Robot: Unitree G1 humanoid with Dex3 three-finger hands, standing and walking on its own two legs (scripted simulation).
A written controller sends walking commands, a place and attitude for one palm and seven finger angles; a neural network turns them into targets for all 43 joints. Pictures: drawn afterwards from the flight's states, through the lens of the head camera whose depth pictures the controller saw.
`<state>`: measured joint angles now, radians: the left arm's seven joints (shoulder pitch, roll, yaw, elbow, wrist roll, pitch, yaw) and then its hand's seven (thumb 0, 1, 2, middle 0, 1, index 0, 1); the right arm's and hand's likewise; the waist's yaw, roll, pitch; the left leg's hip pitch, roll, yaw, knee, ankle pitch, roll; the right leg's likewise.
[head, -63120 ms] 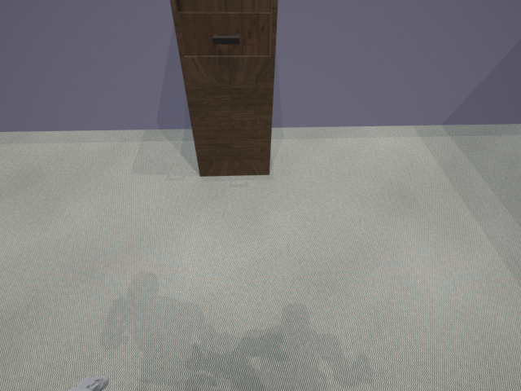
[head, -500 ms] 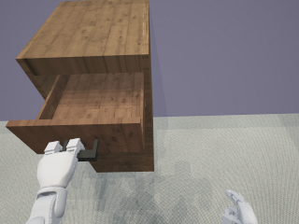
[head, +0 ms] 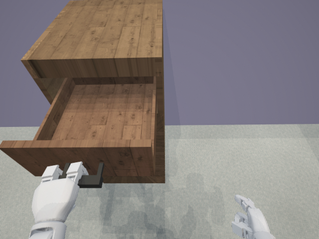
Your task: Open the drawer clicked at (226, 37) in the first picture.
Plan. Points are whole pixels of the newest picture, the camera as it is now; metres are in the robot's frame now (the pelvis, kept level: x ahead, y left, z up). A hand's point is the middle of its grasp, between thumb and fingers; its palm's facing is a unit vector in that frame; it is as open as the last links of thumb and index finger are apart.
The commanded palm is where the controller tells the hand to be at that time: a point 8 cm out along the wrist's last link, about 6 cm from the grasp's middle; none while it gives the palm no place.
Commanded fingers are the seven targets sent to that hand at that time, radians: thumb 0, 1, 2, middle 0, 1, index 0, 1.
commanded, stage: pull the drawer open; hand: left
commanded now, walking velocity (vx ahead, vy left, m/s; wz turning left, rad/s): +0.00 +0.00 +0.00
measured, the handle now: (82, 173) +0.26 +0.22 +0.02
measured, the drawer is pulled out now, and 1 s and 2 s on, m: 0.25 0.30 0.30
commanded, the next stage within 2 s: open the thumb to release the handle in 0.72 s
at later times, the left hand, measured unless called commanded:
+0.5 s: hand (63, 221) +0.16 +0.24 +0.00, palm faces -0.04 -0.11 -0.99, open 5.9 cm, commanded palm +0.10 +0.24 +0.06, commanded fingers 0.00 0.90 0.90 -0.40 -1.35 -0.40 -1.35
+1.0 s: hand (52, 224) +0.15 +0.26 +0.00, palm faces +0.04 -0.04 -1.00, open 6.3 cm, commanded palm +0.12 +0.25 +0.06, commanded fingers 0.00 0.20 0.60 -0.35 -1.27 -0.35 -1.27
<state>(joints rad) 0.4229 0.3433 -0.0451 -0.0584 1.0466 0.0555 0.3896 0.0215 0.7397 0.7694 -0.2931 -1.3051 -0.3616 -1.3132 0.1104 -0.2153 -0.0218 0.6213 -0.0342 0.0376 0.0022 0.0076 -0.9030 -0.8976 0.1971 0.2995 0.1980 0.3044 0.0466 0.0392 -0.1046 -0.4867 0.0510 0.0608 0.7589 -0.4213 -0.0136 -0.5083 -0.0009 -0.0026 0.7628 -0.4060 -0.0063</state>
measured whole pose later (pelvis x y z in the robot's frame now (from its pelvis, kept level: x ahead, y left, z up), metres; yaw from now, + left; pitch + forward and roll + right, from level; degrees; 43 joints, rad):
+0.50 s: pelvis +0.00 +0.00 -0.01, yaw -1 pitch +10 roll +0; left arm 0.65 0.36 -0.02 -0.20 1.03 0.00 0.43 0.02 0.74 0.77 -0.28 -1.30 -0.34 -1.30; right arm 0.12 -0.22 -0.01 0.59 -0.05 0.04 0.03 0.01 -0.90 -0.90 0.20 0.30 0.20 0.30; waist 0.06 0.04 -0.12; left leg -0.53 0.06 0.07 0.81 -0.45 -0.02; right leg -0.56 0.01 0.01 0.82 -0.43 -0.01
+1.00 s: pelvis -0.02 +0.00 -0.02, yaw +0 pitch +9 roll +0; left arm 0.57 0.38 0.01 -0.14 1.02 0.02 0.48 -0.01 0.62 0.77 -0.36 -1.31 -0.37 -1.31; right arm 0.13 -0.22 -0.03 0.61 -0.05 0.06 -0.01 0.01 -0.90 -0.90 0.20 0.30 0.20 0.30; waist 0.06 0.05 -0.11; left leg -0.59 0.05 0.05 0.88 -0.45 -0.01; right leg -0.61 0.00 -0.01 0.88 -0.44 -0.01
